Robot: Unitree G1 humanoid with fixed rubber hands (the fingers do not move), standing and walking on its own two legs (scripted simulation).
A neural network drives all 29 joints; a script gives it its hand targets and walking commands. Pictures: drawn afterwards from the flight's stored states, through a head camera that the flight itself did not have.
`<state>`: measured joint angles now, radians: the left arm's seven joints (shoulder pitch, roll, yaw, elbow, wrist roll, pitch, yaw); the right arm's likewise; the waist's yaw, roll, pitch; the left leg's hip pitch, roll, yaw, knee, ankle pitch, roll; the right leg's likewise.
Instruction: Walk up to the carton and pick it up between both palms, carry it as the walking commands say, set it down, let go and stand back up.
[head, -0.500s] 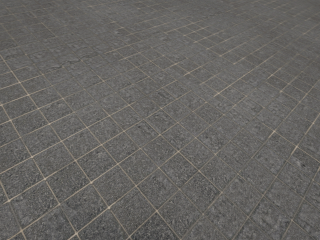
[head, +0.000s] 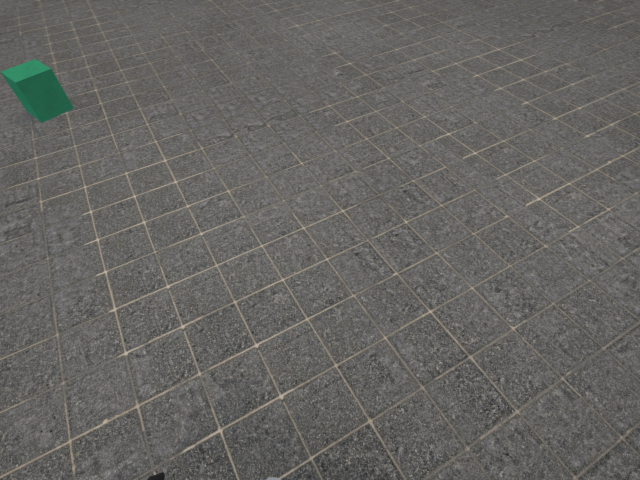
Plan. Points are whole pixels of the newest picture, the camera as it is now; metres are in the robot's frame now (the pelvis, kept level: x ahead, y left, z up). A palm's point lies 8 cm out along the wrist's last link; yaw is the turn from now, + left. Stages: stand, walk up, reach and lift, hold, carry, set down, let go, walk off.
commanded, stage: walk up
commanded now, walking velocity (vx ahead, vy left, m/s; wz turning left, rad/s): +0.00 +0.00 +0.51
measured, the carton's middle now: (38, 90) +2.31 +1.64 -0.64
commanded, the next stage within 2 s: none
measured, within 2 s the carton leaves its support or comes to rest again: neither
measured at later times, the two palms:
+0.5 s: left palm out of the picture +0.03 +0.26 -0.14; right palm out of the picture +0.13 -0.25 -0.08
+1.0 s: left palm out of the picture +0.04 +0.16 -0.13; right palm (410, 292) +0.45 -0.16 -0.12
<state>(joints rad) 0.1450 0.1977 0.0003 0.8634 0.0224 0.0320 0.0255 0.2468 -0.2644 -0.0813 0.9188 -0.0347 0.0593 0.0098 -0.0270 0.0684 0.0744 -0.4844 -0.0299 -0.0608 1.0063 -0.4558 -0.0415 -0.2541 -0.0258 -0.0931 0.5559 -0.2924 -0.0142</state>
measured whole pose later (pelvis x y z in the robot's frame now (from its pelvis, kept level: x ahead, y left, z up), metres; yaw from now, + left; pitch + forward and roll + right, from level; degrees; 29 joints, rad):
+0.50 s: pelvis +0.04 +0.00 +0.02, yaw +16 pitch +0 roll -2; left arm 0.23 0.31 0.07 0.87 0.06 0.07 -0.04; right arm 0.29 -0.18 -0.04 0.95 -0.01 -0.01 -0.02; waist -0.01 -0.12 0.04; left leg -0.17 0.02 -0.11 0.39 -0.23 -0.01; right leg -0.56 -0.09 0.00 1.05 -0.24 0.09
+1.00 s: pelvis +0.23 -0.02 +0.00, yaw +30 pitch -1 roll -2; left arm 0.50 0.21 0.04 1.00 0.02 -0.06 -0.01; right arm 0.14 -0.24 -0.04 0.93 -0.02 0.01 0.09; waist 0.06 0.06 -0.01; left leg -0.52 0.08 0.03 0.83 -0.22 -0.03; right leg 0.05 -0.07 -0.23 0.38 -0.38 0.06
